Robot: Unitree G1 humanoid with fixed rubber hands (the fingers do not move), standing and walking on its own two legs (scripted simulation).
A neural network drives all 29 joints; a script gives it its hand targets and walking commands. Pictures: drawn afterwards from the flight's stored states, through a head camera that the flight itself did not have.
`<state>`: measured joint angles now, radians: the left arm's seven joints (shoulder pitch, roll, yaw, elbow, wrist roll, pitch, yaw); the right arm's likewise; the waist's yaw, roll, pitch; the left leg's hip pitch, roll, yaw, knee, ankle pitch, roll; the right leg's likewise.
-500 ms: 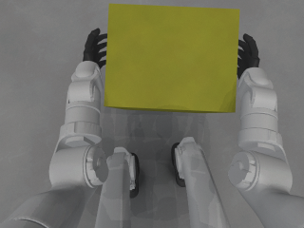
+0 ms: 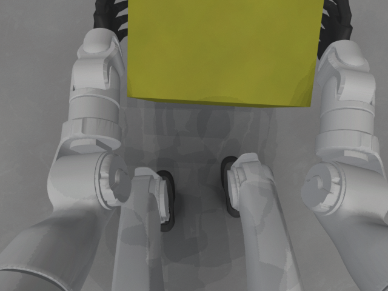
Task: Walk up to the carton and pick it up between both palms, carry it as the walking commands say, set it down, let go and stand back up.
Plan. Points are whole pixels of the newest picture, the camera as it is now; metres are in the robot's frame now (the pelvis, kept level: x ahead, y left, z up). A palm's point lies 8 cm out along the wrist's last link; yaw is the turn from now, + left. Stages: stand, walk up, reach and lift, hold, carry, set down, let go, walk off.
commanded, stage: set down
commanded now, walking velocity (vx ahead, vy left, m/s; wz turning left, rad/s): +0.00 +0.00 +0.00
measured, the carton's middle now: (215, 49) +0.53 -0.09 -0.20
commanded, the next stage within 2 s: none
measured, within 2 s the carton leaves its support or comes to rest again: rests again in 0.80 s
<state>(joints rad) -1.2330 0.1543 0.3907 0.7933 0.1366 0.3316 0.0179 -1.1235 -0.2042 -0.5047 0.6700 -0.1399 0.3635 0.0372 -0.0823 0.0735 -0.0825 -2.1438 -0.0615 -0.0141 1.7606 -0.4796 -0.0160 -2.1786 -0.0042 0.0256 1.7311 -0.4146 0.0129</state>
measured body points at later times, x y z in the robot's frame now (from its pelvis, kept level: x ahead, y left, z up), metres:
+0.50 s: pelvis +0.00 +0.00 -0.06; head +0.36 -0.04 +0.20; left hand +0.59 +0.09 -0.20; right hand +0.52 -0.28 -0.20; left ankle +0.11 +0.12 -0.44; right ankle +0.13 -0.13 -0.45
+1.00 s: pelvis -0.02 +0.00 -0.09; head +0.35 -0.05 +0.14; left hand +0.59 +0.09 -0.24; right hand +0.52 -0.29 -0.24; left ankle +0.11 +0.12 -0.45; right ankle +0.12 -0.13 -0.45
